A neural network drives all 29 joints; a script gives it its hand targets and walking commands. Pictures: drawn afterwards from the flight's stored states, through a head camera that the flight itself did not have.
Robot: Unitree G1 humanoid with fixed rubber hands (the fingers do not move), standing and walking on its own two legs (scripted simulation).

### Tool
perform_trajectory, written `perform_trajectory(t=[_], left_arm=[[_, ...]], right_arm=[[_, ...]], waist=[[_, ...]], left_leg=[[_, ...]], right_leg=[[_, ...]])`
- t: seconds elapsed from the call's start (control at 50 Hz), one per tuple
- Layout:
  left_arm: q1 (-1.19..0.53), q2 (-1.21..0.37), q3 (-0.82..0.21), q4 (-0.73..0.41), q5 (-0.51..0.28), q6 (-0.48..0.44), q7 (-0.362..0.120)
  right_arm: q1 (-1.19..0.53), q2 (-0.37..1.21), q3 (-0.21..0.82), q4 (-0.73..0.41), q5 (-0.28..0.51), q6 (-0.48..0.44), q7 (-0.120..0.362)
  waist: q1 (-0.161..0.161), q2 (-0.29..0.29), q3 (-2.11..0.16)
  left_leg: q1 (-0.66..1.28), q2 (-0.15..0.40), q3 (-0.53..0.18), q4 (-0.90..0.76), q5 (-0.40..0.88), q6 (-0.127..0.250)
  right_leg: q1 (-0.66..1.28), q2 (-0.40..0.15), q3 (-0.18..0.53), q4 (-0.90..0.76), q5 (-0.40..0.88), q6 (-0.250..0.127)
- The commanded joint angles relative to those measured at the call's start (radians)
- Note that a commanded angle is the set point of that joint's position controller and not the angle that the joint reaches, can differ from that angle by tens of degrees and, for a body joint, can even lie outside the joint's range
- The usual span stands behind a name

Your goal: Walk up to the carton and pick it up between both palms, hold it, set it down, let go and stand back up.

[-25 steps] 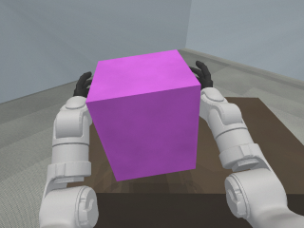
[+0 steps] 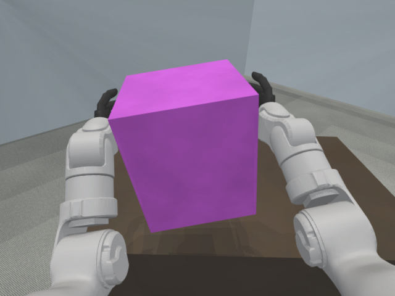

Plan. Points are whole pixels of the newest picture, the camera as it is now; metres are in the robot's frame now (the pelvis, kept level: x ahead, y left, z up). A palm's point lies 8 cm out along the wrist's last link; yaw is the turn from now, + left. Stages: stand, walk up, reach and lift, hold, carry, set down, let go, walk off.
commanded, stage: hold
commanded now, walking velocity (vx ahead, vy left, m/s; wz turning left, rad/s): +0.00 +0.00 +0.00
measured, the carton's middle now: (190, 143) +0.37 +0.00 +0.22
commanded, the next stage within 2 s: none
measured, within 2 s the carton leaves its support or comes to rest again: neither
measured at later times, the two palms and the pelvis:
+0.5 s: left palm (103, 122) +0.37 +0.16 +0.27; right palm (262, 107) +0.38 -0.14 +0.30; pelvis +0.00 +0.00 +0.00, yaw +1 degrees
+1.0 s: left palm (103, 121) +0.37 +0.16 +0.27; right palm (262, 106) +0.38 -0.14 +0.30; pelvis +0.00 +0.00 +0.00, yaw +1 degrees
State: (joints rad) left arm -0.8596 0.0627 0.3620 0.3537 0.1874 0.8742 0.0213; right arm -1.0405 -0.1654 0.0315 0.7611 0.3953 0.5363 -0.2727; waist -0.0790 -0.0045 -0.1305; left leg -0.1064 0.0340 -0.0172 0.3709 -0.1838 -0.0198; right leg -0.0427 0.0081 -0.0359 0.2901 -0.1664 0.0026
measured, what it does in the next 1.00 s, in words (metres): stands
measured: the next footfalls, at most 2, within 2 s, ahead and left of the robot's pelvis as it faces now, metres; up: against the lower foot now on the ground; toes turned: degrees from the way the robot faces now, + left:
none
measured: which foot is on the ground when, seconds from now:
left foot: down 0.00-1.00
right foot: down 0.00-1.00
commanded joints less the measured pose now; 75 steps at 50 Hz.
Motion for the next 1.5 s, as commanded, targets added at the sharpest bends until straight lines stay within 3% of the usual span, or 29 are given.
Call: perform_trajectory(t=[0.0, 0.12, 0.42, 0.84, 0.92, 1.0, 1.1, 1.26, 1.32, 1.48], left_arm=[[-0.945, -0.567, -0.448, -0.181, -0.169, -0.115, -0.119], [-0.938, -0.557, -0.416, -0.114, -0.165, -0.115, -0.129], [-0.943, -0.553, -0.409, -0.129, -0.167, -0.124, -0.126], [-0.929, -0.554, -0.418, -0.144, -0.167, -0.113, -0.131], [-0.950, -0.576, -0.417, -0.091, -0.166, -0.119, -0.135], [-0.960, -0.581, -0.420, -0.101, -0.174, -0.125, -0.131], [-0.933, -0.551, -0.392, -0.130, -0.160, -0.121, -0.132], [-0.905, -0.563, -0.424, -0.159, -0.162, -0.105, -0.146], [-0.925, -0.577, -0.449, -0.171, -0.176, -0.108, -0.142], [-0.935, -0.588, -0.430, -0.119, -0.163, -0.106, -0.134]], right_arm=[[-0.776, 0.738, 0.252, -0.268, 0.175, 0.037, 0.116], [-0.774, 0.713, 0.198, -0.203, 0.142, 0.046, 0.118], [-0.790, 0.721, 0.231, -0.248, 0.178, 0.045, 0.110], [-0.776, 0.714, 0.232, -0.266, 0.180, 0.060, 0.103], [-0.810, 0.731, 0.209, -0.250, 0.155, 0.061, 0.112], [-0.807, 0.719, 0.209, -0.241, 0.169, 0.064, 0.111], [-0.784, 0.725, 0.244, -0.255, 0.197, 0.070, 0.105], [-0.770, 0.708, 0.250, -0.317, 0.208, 0.074, 0.093], [-0.774, 0.713, 0.244, -0.333, 0.203, 0.074, 0.093], [-0.801, 0.711, 0.222, -0.275, 0.174, 0.074, 0.108]], waist=[[0.003, 0.059, -0.352], [-0.012, 0.051, -0.312], [-0.005, 0.047, -0.354], [-0.014, 0.049, -0.345], [-0.008, 0.051, -0.325], [-0.016, 0.064, -0.359], [0.003, 0.028, -0.386], [-0.019, 0.041, -0.353], [-0.030, 0.057, -0.368], [-0.009, 0.060, -0.322]], left_leg=[[0.101, -0.079, 0.006, -0.010, 0.243, -0.039], [0.047, -0.077, 0.007, -0.043, 0.142, -0.033], [0.080, -0.080, -0.004, -0.017, 0.232, -0.037], [0.083, -0.080, -0.006, -0.015, 0.234, -0.041], [0.022, -0.079, 0.003, -0.042, 0.128, -0.025], [0.042, -0.077, -0.005, -0.027, 0.176, -0.034], [0.076, -0.082, -0.005, -0.009, 0.260, -0.033], [0.100, -0.082, -0.007, 0.004, 0.312, -0.045], [0.092, -0.082, -0.007, 0.003, 0.283, -0.046], [0.047, -0.075, -0.005, -0.027, 0.188, -0.037]], right_leg=[[0.063, 0.077, 0.015, -0.019, 0.202, 0.063], [0.056, 0.069, 0.020, -0.030, 0.134, 0.054], [0.074, 0.076, 0.014, -0.022, 0.202, 0.062], [0.076, 0.074, 0.019, -0.022, 0.214, 0.062], [0.065, 0.069, 0.025, -0.023, 0.137, 0.053], [0.082, 0.072, 0.027, -0.013, 0.183, 0.050], [0.113, 0.076, 0.024, -0.001, 0.277, 0.064], [0.109, 0.081, 0.021, -0.008, 0.318, 0.059], [0.100, 0.078, 0.024, -0.009, 0.291, 0.058], [0.068, 0.075, 0.027, -0.018, 0.178, 0.046]])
